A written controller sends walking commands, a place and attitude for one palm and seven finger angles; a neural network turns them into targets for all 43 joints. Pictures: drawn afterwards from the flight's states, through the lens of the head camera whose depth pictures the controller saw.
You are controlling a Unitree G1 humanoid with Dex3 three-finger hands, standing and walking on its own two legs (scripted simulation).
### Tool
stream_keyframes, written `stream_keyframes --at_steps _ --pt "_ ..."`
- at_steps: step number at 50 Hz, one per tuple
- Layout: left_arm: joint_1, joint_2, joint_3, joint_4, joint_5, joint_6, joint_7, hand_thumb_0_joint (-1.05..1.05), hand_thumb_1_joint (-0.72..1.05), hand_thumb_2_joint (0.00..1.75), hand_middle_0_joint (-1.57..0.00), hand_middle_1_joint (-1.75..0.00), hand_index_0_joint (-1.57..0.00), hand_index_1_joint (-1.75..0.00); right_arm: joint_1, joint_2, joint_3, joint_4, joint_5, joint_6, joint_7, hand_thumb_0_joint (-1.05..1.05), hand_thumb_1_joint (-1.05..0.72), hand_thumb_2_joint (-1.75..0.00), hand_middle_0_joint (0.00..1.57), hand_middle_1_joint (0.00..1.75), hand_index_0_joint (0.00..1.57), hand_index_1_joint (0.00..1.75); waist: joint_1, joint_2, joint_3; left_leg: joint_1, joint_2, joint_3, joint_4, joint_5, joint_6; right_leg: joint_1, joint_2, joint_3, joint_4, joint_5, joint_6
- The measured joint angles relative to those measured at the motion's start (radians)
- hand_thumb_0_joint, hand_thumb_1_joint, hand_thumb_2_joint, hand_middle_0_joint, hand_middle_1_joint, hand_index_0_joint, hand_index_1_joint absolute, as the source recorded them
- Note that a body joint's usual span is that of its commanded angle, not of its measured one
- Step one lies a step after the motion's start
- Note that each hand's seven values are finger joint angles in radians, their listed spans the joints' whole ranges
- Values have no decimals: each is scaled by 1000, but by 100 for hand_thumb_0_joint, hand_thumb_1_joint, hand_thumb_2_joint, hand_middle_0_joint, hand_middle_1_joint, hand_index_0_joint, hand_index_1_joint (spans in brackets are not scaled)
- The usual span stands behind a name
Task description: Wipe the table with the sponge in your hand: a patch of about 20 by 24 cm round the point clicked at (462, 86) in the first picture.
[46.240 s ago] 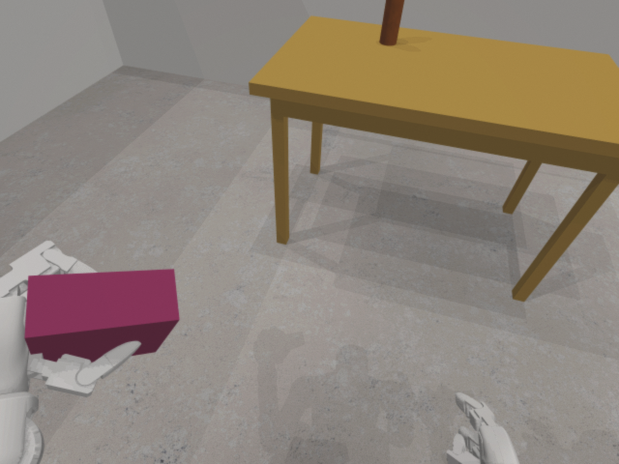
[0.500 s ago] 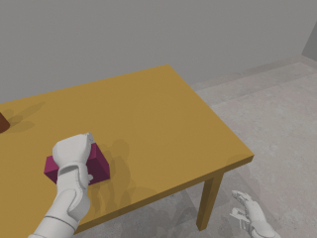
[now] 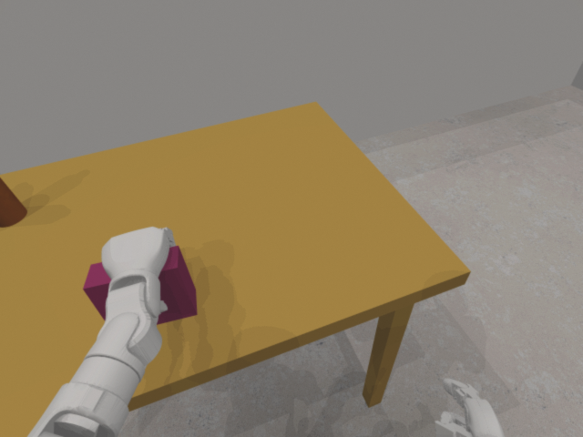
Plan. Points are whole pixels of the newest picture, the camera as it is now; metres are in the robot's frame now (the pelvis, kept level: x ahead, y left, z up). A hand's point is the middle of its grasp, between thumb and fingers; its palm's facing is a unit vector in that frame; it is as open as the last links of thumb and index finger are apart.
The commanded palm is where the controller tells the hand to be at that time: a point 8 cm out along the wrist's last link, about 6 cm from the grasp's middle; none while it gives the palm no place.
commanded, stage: wipe forward along the middle lane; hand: left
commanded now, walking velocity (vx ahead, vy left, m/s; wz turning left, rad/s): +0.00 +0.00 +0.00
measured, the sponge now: (150, 298) +0.31 +0.27 +0.01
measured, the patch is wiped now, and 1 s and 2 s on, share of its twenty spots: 1.00 1.00 1.00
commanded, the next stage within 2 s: slide back across to the first lane in 1.22 s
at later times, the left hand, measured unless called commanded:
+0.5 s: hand (142, 253) +0.36 +0.29 +0.05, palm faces -0.08 +0.01 -1.00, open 9.3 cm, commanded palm +0.35 +0.30 +0.07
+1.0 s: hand (133, 230) +0.41 +0.33 +0.05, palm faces -0.13 +0.02 -0.99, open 9.3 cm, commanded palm +0.41 +0.33 +0.07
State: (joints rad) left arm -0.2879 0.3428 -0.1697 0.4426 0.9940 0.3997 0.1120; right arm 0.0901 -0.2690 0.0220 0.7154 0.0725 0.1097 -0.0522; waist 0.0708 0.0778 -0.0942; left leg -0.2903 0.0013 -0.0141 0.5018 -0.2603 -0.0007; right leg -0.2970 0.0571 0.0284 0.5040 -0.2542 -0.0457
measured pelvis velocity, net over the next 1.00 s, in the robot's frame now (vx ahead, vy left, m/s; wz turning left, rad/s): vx -0.02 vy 0.00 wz -0.03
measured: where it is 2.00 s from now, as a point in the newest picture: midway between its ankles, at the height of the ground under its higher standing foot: outside the picture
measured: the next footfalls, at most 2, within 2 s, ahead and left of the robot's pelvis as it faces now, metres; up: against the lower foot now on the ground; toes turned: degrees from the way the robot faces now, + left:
none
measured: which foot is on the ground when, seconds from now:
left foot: down 0.00-1.00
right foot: down 0.00-1.00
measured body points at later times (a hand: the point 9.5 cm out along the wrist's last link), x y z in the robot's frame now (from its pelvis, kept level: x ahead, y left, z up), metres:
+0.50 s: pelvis -0.03 -0.01 -0.01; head -0.01 -0.04 +0.44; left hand +0.36 +0.29 +0.11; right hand +0.08 -0.28 -0.14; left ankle +0.00 +0.12 -0.74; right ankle +0.00 -0.09 -0.74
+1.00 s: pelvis -0.02 +0.00 -0.02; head +0.03 -0.01 +0.43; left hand +0.41 +0.33 +0.10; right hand +0.03 -0.27 -0.15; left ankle +0.00 +0.12 -0.74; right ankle +0.00 -0.09 -0.74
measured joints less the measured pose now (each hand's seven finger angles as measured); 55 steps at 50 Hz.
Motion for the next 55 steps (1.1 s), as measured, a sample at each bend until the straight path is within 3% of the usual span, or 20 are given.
stream_keyframes --at_steps 16,25,33,42,55 --pt "-230 73 81 344 21 -147 50 -1 -55 116 -84 -139 -89 -139 75 -18 -14 12 0 -6 -11 1 -90 -90 20 30 20 30 -54 -13 -9 -128 8 -14 59 15 6 -123 10 -16 53 21 -11" --pt "-338 147 145 517 23 -217 88 0 -57 118 -85 -138 -89 -140 125 -23 -20 28 -1 -13 -5 1 -90 -90 20 30 20 30 -85 -15 -22 -216 14 -21 108 1 16 -209 25 -13 84 28 -15" --pt "-440 225 163 645 37 -239 84 1 -57 118 -84 -137 -88 -142 164 -28 -22 31 0 -26 -1 1 -90 -90 20 30 20 30 -120 -16 -21 -289 15 -37 148 -9 18 -272 38 -16 100 31 -17" --pt "-481 279 199 705 49 -284 83 1 -57 118 -85 -137 -89 -141 193 -32 -25 36 -5 -31 5 1 -90 -90 20 30 20 30 -133 -8 -35 -342 23 -29 182 -26 14 -319 46 -6 114 24 -8" --pt "-554 291 194 751 64 -284 85 0 -58 118 -86 -137 -90 -141 186 -19 -16 25 -6 -36 14 1 -90 -90 20 30 20 30 -140 -18 -45 -375 9 -24 200 -35 13 -343 31 -1 117 15 16"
